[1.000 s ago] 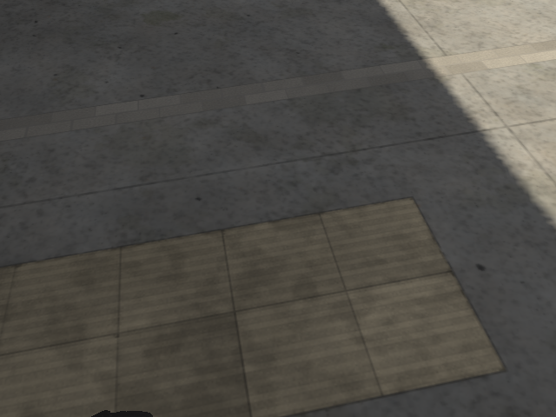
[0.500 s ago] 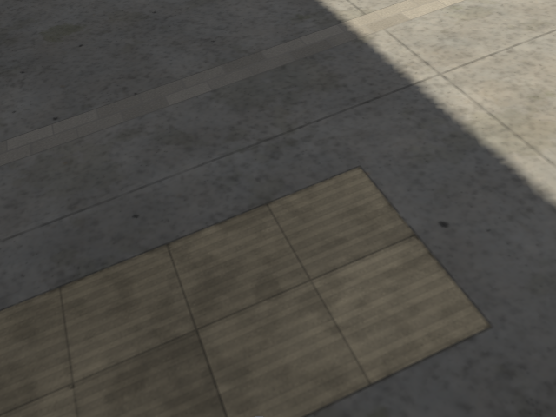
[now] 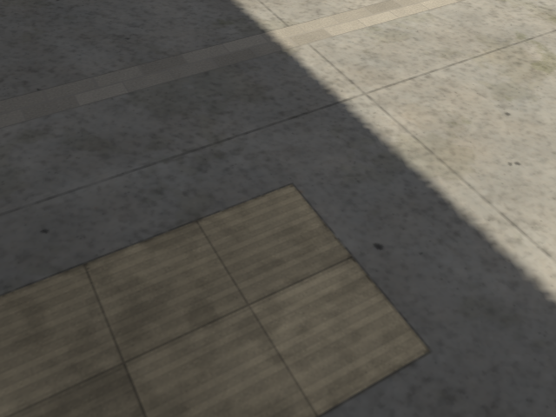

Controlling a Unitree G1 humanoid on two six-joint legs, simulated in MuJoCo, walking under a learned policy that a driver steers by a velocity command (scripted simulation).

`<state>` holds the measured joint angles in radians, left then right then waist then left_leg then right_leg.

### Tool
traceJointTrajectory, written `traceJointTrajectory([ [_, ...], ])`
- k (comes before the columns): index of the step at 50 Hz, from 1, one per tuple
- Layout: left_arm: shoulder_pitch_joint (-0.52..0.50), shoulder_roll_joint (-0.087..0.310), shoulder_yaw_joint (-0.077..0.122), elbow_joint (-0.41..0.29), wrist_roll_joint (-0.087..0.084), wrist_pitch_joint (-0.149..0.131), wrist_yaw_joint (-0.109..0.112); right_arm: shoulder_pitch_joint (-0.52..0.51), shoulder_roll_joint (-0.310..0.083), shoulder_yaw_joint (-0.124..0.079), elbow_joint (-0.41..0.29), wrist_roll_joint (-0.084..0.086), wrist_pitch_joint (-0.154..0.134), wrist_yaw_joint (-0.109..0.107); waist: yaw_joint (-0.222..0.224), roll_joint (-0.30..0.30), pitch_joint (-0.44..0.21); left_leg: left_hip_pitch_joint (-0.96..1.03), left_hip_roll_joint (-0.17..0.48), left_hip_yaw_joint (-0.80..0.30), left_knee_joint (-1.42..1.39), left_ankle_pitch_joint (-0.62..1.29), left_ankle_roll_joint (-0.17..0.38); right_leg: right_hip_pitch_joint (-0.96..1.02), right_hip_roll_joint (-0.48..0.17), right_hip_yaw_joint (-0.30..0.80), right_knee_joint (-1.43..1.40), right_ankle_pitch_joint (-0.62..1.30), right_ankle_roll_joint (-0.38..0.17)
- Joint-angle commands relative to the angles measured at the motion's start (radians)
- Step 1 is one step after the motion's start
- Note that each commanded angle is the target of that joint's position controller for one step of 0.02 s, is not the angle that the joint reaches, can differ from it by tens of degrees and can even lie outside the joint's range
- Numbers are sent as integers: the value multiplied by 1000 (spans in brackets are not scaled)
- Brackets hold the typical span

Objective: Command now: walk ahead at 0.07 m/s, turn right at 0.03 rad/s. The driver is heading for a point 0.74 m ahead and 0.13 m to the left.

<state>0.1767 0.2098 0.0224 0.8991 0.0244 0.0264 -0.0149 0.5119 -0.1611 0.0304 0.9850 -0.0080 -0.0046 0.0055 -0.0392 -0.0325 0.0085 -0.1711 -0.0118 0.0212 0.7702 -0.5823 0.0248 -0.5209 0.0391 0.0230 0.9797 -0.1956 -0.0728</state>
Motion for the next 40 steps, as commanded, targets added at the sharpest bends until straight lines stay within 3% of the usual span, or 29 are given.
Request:
traceJointTrajectory([
  [1,90,36,3,45,7,2,-2,-139,-140,-29,-86,3,-23,-6,99,169,78,-209,176,-165,-195,951,93,281,1,-66,-121,86,-29],
  [3,86,46,-2,79,-11,-15,11,13,-149,-36,-25,-13,-7,-10,56,60,37,-104,104,-65,-111,868,38,342,-28,-27,-302,476,-47],
  [5,59,44,-4,92,-18,-22,19,47,-141,-41,15,-25,8,-14,30,87,10,-34,83,-53,-121,664,18,349,-57,20,-376,567,-59],
  [6,81,106,21,107,-15,-18,20,82,-155,-54,20,-34,12,-10,8,56,-20,-15,48,-28,-83,451,30,353,-50,34,-338,394,-91],
  [7,71,114,28,104,-11,-11,19,71,-159,-63,25,-41,11,-6,5,61,-32,-21,41,-43,-87,221,59,319,-44,47,-326,102,-116],
  [9,36,105,36,91,5,-21,16,57,-165,-80,23,-49,-2,0,-9,84,19,-2,64,-93,-131,57,110,203,-39,47,-272,-153,-123],
  [10,-23,97,40,74,8,-32,19,148,-164,-86,50,-45,-12,-1,-56,85,41,61,90,-149,-155,54,132,74,-44,50,-200,-204,-128],
  [11,-100,62,34,35,3,-44,12,191,-212,-104,73,-35,-21,-2,-83,184,99,120,166,-308,-254,-56,182,-129,0,-35,-137,-290,-83],
  [13,-302,84,43,-28,32,-63,3,231,-238,-118,91,-46,-50,-4,-140,224,233,304,310,-522,-367,119,264,-485,-31,-69,28,-327,-44],
  [15,-318,98,52,-33,30,-78,-8,234,-249,-129,90,-56,-61,-8,-130,155,257,391,337,-533,-326,280,283,-618,-67,-36,112,-288,-32],
  [16,-389,73,47,-49,30,-93,-9,312,-204,-119,139,-69,-81,-10,-165,139,260,559,346,-541,-283,273,275,-805,-121,124,133,-124,-30],
  [17,-388,87,48,-55,10,-101,-6,265,-205,-115,131,-57,-92,-19,-136,141,264,555,341,-501,-283,330,252,-839,-118,150,93,-83,-20],
  [18,-431,90,47,-67,-12,-116,-5,171,-176,-104,102,-70,-110,-19,-127,116,288,448,253,-378,-257,271,221,-790,-98,124,-38,25,4],
  [19,-445,69,30,-84,-7,-126,-22,57,-140,-96,77,-61,-129,-24,-69,103,265,231,190,-268,-277,229,179,-546,-116,66,-223,301,21],
  [20,-367,25,14,-63,-10,-121,-54,-54,-149,-96,46,-48,-136,-15,-21,48,211,-111,148,-194,-332,91,151,-103,-111,-26,-328,632,4],
  [22,-159,60,22,30,-34,-89,-90,-160,-197,-101,27,-10,-135,0,54,76,131,-369,119,-102,-344,72,119,383,-81,-55,-307,810,-1],
  [23,-128,81,23,46,-26,-74,-79,-153,-216,-107,42,-1,-128,0,63,103,130,-346,104,-80,-282,96,116,427,-83,-64,-304,770,-3],
  [25,-60,137,35,77,0,-64,-47,-47,-203,-98,85,-24,-110,3,61,62,121,-110,75,-55,-48,252,108,395,-81,-117,-402,652,10],
  [27,205,182,58,155,20,-74,-19,-12,-213,-102,119,-47,-75,-27,169,80,30,-15,73,-68,431,569,112,549,-131,-26,-589,596,6],
  [28,327,220,83,175,26,-78,-9,-74,-240,-121,106,-35,-63,-27,266,-26,-3,-83,-4,-45,789,422,102,661,-138,-3,-707,542,-9],
  [29,366,264,95,195,33,-86,-19,-113,-198,-122,75,-37,-57,-24,250,-154,50,-349,-80,-70,1082,-126,131,764,-191,36,-597,455,2],
  [30,381,265,76,194,41,-112,-35,-12,-95,-99,29,-14,-80,-26,137,-236,-13,-568,-49,-213,1112,-169,160,902,-262,51,-246,850,83],
  [31,369,219,70,200,26,-120,-34,113,-74,-86,52,8,-87,-39,76,-255,-106,-668,9,-217,1047,-47,165,956,-334,162,-220,799,96],
  [32,272,248,87,171,7,-124,-14,46,-92,-88,-1,3,-87,-41,67,-365,-205,-762,28,-153,927,182,150,863,-453,459,-500,-148,-43],
  [33,159,113,47,135,9,-129,-4,-134,-149,-100,-16,-32,-73,-21,65,-121,-32,-628,76,-119,763,338,120,514,-380,427,-700,-490,-36],
  [34,121,131,47,143,26,-140,8,-162,-121,-104,-37,-47,-56,6,14,-161,16,-576,84,-143,758,374,83,347,-402,476,-688,-524,-74],
  [35,153,115,44,140,35,-148,19,-190,-127,-104,-34,-55,-42,16,21,-61,65,-565,120,-160,747,403,59,255,-416,467,-686,-454,-92],
  [37,173,84,33,143,8,-157,35,-260,-70,-86,-78,-47,-18,27,-11,-44,137,-606,161,-182,694,451,26,116,-418,397,-710,-423,-74],
  [40,214,27,13,134,2,-159,27,-415,-57,-71,-163,-22,-22,39,-3,-83,178,-686,132,-130,609,561,56,150,-345,151,-734,-37,30],
])
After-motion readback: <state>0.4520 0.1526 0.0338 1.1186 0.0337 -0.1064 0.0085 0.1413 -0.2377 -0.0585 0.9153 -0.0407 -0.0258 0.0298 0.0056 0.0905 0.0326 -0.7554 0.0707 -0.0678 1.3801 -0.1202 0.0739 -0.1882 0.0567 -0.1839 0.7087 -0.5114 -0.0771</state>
